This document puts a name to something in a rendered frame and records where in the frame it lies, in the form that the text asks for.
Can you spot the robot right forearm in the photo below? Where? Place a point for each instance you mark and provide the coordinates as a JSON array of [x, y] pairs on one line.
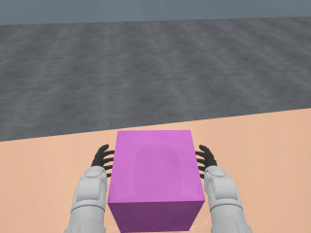
[[225, 204]]

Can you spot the left robot hand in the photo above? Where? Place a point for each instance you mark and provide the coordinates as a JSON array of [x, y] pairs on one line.
[[99, 161]]

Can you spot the right robot hand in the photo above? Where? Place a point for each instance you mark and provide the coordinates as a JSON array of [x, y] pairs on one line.
[[208, 160]]

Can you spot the carton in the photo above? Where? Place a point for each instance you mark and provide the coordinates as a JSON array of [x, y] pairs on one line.
[[155, 183]]

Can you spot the robot left forearm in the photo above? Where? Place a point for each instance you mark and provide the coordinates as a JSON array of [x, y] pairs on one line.
[[89, 202]]

